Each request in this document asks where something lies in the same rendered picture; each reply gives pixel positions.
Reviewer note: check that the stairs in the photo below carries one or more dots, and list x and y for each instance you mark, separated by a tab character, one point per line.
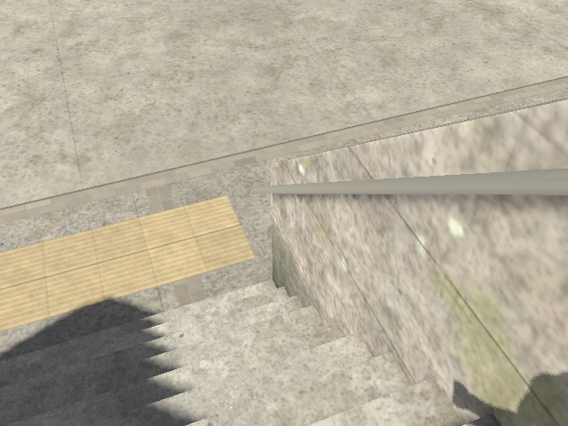
250	357

